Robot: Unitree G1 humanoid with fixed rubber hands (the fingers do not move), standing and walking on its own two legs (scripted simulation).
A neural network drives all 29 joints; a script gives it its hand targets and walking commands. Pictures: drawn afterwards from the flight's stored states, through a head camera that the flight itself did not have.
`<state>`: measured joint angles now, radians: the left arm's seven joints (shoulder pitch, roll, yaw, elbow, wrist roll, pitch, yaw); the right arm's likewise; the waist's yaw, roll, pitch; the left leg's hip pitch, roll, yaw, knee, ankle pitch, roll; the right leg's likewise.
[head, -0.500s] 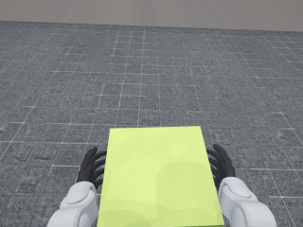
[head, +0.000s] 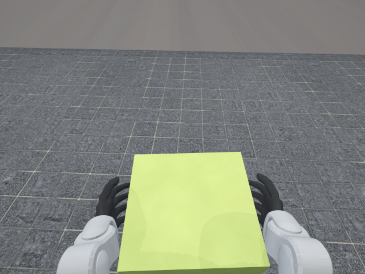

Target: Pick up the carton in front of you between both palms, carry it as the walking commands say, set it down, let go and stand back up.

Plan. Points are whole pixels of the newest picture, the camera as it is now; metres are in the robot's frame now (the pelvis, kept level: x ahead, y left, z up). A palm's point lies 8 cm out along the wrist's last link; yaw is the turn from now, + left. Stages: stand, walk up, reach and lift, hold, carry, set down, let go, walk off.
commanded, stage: carry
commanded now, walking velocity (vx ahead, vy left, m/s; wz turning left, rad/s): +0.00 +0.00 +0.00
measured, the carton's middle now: (189, 227) +0.24 +0.00 +0.03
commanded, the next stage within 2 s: hold in 1.72 s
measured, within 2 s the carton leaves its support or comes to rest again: neither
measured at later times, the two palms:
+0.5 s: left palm (99, 239) +0.20 +0.16 +0.08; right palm (267, 234) +0.20 -0.14 +0.08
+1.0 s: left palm (108, 237) +0.22 +0.16 +0.03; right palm (256, 233) +0.22 -0.14 +0.03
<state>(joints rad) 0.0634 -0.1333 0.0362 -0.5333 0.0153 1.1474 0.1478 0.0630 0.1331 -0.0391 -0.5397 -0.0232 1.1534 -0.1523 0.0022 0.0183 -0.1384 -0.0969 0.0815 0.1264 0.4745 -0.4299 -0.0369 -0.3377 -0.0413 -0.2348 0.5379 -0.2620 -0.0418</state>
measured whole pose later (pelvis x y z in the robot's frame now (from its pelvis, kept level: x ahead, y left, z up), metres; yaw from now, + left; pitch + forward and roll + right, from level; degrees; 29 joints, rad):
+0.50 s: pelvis -0.03 +0.01 +0.00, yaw +0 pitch +1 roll -1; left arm 0.03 -0.13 0.05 -0.41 0.05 1.14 0.13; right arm 0.03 0.13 -0.05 -0.41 -0.06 1.14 -0.13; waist 0.00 0.01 -0.12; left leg -0.10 0.05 0.13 0.48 -0.41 -0.01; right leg -0.33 -0.07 -0.22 0.52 -0.21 -0.03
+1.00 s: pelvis -0.06 +0.01 +0.00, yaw +0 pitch +2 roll +0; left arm -0.19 -0.14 0.16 0.15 0.22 0.73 0.02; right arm -0.19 0.14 -0.16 0.15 -0.22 0.73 -0.03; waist 0.00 0.01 -0.06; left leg -0.16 0.03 0.14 0.50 -0.37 0.01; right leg -0.37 -0.08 -0.22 0.49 -0.14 -0.03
